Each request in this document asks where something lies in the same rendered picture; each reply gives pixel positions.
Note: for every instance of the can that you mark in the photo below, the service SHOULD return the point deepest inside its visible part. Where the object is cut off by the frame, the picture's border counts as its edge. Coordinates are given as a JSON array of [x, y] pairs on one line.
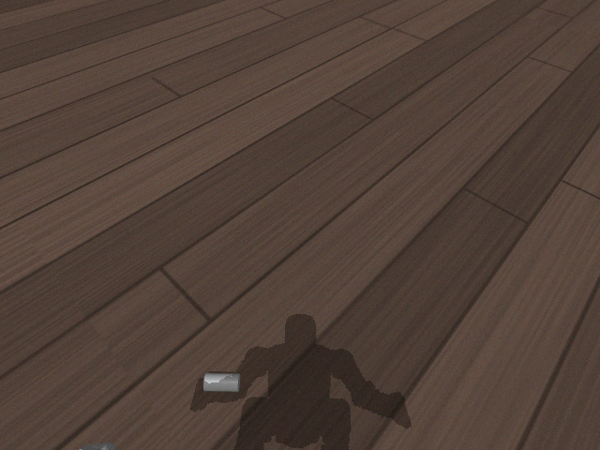
[[226, 382]]

